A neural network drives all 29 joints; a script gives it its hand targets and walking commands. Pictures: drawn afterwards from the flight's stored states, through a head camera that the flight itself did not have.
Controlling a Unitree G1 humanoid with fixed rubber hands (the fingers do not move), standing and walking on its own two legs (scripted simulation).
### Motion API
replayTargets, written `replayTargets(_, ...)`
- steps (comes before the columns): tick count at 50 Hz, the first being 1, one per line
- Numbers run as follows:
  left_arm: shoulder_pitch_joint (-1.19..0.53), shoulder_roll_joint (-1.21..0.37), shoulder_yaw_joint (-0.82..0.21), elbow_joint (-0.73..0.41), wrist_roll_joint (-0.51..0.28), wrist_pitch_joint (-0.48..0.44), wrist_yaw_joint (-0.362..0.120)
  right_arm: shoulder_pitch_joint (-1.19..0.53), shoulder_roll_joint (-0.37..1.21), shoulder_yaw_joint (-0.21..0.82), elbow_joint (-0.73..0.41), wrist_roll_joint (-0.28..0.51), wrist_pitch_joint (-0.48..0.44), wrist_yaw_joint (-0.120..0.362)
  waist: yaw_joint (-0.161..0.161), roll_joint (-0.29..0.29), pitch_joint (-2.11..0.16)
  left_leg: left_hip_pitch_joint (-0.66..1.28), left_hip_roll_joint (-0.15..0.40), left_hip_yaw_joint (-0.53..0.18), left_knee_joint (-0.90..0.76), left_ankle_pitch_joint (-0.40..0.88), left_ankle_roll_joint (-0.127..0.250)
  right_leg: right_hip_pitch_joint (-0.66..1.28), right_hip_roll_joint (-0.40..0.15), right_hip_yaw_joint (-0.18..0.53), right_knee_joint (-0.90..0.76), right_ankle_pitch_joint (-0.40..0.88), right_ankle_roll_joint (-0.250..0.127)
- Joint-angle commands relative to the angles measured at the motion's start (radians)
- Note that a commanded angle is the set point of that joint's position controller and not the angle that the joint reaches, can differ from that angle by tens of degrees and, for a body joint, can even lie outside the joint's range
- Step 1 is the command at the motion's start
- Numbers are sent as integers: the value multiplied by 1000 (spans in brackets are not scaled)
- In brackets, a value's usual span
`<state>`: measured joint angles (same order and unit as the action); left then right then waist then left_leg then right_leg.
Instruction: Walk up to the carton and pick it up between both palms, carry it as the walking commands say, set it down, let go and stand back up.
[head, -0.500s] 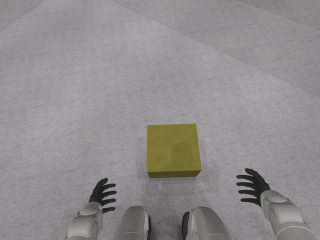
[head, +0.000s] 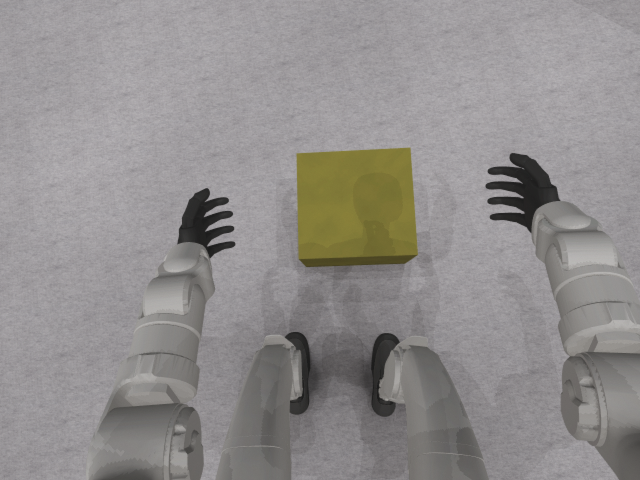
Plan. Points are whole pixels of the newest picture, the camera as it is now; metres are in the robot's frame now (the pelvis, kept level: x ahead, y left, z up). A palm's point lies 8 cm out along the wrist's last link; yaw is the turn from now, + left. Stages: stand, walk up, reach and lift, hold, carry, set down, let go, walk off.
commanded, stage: reach and lift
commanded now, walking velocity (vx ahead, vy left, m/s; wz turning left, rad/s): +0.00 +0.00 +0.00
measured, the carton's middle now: (354, 212) +0.53 -0.01 -0.59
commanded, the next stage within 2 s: none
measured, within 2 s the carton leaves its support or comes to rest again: neither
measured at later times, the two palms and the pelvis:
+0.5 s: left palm (210, 153) +0.50 +0.20 -0.14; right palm (523, 121) +0.54 -0.23 -0.13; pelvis +0.00 +0.00 -0.03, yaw +1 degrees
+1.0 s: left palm (232, 182) +0.50 +0.21 -0.26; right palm (498, 162) +0.53 -0.24 -0.25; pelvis -0.02 +0.02 -0.12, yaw -1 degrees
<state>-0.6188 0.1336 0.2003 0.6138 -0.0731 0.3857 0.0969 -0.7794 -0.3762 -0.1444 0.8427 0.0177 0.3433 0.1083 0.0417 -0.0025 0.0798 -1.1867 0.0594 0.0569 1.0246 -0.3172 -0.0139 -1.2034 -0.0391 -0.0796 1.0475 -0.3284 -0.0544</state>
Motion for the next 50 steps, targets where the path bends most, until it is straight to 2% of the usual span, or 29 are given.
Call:
replayTargets(1,-316,129,36,-110,4,-112,13,-344,-217,-60,-78,28,-107,-14,-33,-57,-962,250,-103,-36,-31,277,-9,492,81,141,-45,376,29)
replayTargets(3,-399,189,66,-163,8,-144,16,-397,-283,-84,-87,26,-133,-11,-37,-28,-1070,275,-101,-45,-24,309,-9,461,76,124,-33,396,29)
replayTargets(5,-408,187,78,-88,-11,-158,14,-467,-273,-59,-79,42,-148,-14,-27,-81,-1065,199,-111,-40,-27,298,3,501,76,136,-22,412,35)
replayTargets(6,-429,208,84,-58,-3,-158,16,-482,-294,-75,-65,47,-151,-16,-31,-60,-1096,230,-110,-37,-23,279,11,493,72,133,-17,387,33)
replayTargets(9,-540,209,63,-77,-22,-170,15,-587,-279,-42,-67,87,-163,-2,5,-59,-1148,211,-111,-37,-8,295,10,485,70,138,-9,410,29)
replayTargets(10,-546,220,68,-58,-34,-170,18,-606,-318,-58,-43,75,-165,-2,-20,-98,-1177,200,-112,-29,-18,283,16,523,69,134,-11,412,29)
replayTargets(11,-533,235,95,-31,-31,-182,13,-633,-289,-22,-52,91,-168,2,28,-117,-1165,166,-119,-18,-13,278,23,531,72,140,1,416,35)
replayTargets(12,-618,228,78,-10,-42,-184,16,-650,-301,-31,2,90,-174,6,-6,-108,-1114,117,-109,-27,-16,242,25,489,63,148,-4,394,35)
replayTargets(13,-629,245,105,8,-29,-189,13,-704,-288,-20,-16,107,-174,4,58,-99,-1164,115,-115,-15,-6,253,29,513,59,151,6,399,36)
replayTargets(16,-765,279,112,18,-31,-196,16,-810,-322,-40,7,99,-181,3,30,-127,-1170,102,-107,-24,1,203,41,462,63,136,13,343,43)
replayTargets(18,-773,262,125,47,-36,-202,18,-793,-301,-37,81,99,-178,5,30,-159,-1202,64,-116,-22,18,250,32,498,58,160,17,429,36)
replayTargets(23,-761,256,117,31,-29,-208,6,-793,-357,-113,18,56,-192,-2,-18,-142,-1362,131,-117,-35,8,377,40,580,65,157,29,641,35)
replayTargets(24,-782,270,120,46,-8,-211,7,-792,-349,-110,62,62,-192,-3,1,-92,-1356,136,-117,-36,16,392,29,563,65,161,35,641,24)
replayTargets(25,-774,263,124,31,-13,-211,3,-794,-344,-126,0,47,-194,0,0,-123,-1370,147,-123,-41,11,431,36,539,65,158,29,659,31)
replayTargets(26,-778,234,109,36,-13,-208,2,-746,-332,-144,83,43,-194,7,-26,-85,-1364,178,-116,-46,18,436,31,503,59,151,35,642,19)
replayTargets(27,-777,229,108,-41,0,-207,4,-746,-333,-143,10,38,-202,13,-35,-106,-1410,179,-120,-43,28,469,19,535,67,144,40,684,18)
replayTargets(28,-790,254,114,-15,13,-214,11,-754,-358,-177,37,42,-212,12,-32,-42,-1436,254,-116,-50,64,492,22,431,77,137,63,629,20)
replayTargets(29,-785,241,127,-53,7,-221,14,-780,-346,-148,-31,59,-226,10,-26,-64,-1447,268,-119,-50,76,497,25,423,81,139,58,628,15)
replayTargets(31,-793,221,99,-40,16,-224,19,-752,-328,-165,21,68,-238,19,-26,-16,-1414,301,-113,-62,119,525,15,288,86,122,90,582,13)
replayTargets(34,-824,221,129,13,23,-224,26,-797,-314,-139,71,83,-234,21,24,-17,-1308,102,-122,-28,162,405,7,271,81,141,147,509,14)
replayTargets(36,-750,211,144,85,42,-226,16,-764,-290,-126,114,59,-232,26,25,-83,-1154,-15,-117,-30,180,327,9,186,79,133,171,441,29)
replayTargets(40,-776,216,140,40,32,-235,24,-801,-336,-164,84,34,-247,14,-21,-108,-1243,-79,-122,-49,266,371,-8,122,89,128,263,507,38)
replayTargets(42,-764,223,146,104,21,-235,28,-791,-318,-125,165,59,-242,10,17,-80,-1196,-97,-123,-36,312,333,-17,29,82,124,300,429,37)
replayTargets(43,-780,231,143,-3,4,-234,27,-836,-351,-135,10,52,-245,7,-15,-113,-1334,-70,-123,-42,331,375,-18,93,77,129,314,497,39)
replayTargets(46,-827,264,148,22,-1,-225,37,-865,-340,-86,96,99,-222,7,44,-92,-1313,-185,-129,-1,381,246,-19,76,74,129,382,387,47)
replayTargets(47,-853,284,138,-18,-19,-216,37,-915,-376,-80,34,96,-213,-1,22,-132,-1378,-194,-125,-7,410,252,-22,100,70,110,419,403,55)
replayTargets(48,-866,281,131,-16,-20,-209,47,-910,-379,-80,66,98,-206,-2,24,-95,-1361,-164,-123,-6,413,246,-26,34,79,92,427,339,53)
replayTargets(49,-870,266,128,-41,-35,-203,51,-910,-397,-83,28,96,-207,-2,-14,-135,-1411,-152,-121,-20,452,255,-31,20,80,80,455,363,53)
replayTargets(50,-893,261,98,-17,-54,-191,50,-964,-419,-78,12,104,-205,-5,-2,-109,-1402,-162,-124,-10,463,220,-25,5,82,91,458,308,51)
